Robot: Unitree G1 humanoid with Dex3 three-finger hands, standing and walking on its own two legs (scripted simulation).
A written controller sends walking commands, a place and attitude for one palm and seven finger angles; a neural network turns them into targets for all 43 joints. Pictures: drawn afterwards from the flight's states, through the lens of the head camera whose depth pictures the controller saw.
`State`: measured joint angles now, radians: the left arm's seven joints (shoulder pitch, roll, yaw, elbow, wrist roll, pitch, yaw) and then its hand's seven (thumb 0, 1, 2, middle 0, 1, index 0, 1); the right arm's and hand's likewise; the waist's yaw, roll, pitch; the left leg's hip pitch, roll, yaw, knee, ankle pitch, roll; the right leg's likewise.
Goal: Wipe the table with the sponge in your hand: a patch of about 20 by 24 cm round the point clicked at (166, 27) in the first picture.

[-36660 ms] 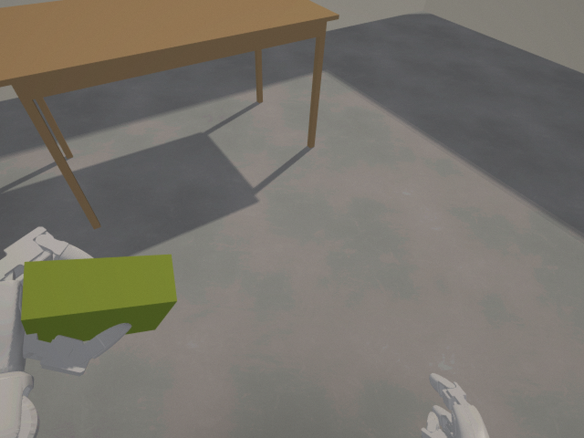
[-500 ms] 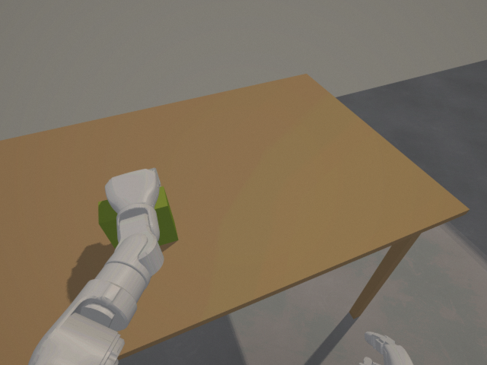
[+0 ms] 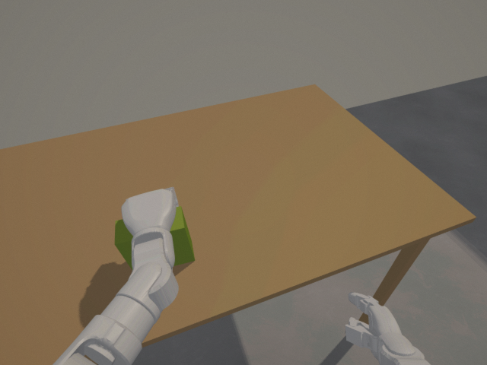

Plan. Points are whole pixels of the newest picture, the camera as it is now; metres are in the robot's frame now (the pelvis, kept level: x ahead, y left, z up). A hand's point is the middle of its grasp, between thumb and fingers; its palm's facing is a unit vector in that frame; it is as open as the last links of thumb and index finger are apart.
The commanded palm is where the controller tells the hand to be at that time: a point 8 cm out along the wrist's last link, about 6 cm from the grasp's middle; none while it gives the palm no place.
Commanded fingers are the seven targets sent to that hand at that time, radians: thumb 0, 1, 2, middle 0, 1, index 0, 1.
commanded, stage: wipe back along the middle lane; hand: left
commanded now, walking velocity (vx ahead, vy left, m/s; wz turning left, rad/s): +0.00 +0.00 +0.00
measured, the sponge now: (160, 247) +0.33 +0.21 -0.01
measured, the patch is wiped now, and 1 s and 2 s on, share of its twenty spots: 0.75 0.75 0.75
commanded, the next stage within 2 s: slide across to the third lane in 0.22 s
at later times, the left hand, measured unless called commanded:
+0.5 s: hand (163, 237) +0.31 +0.19 +0.05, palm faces +0.00 -0.09 -1.00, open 9.5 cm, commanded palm +0.28 +0.16 +0.10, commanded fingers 0.00 0.10 1.30 -1.20 -1.60 -1.20 -1.60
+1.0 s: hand (196, 232) +0.33 +0.13 +0.05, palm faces -0.02 -0.08 -1.00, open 9.5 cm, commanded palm +0.30 +0.11 +0.10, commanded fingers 0.00 0.10 1.30 -1.20 -1.60 -1.20 -1.60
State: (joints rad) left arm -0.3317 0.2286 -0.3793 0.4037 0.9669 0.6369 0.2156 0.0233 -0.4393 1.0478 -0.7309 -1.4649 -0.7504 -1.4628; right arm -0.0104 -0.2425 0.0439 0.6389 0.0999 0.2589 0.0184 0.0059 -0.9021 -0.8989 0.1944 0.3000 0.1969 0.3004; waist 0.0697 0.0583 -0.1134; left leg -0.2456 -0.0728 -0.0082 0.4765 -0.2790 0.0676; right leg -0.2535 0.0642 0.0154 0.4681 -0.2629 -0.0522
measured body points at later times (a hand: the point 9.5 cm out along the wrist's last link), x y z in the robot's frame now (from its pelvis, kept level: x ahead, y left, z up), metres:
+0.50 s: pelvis -0.01 -0.01 +0.00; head -0.02 -0.04 +0.45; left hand +0.31 +0.19 +0.10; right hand +0.22 -0.24 -0.08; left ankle -0.02 +0.07 -0.74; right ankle -0.02 -0.09 -0.74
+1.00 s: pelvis -0.02 -0.02 +0.00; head -0.04 -0.05 +0.45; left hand +0.32 +0.13 +0.10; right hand +0.22 -0.22 -0.09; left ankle -0.02 +0.07 -0.74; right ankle -0.02 -0.09 -0.74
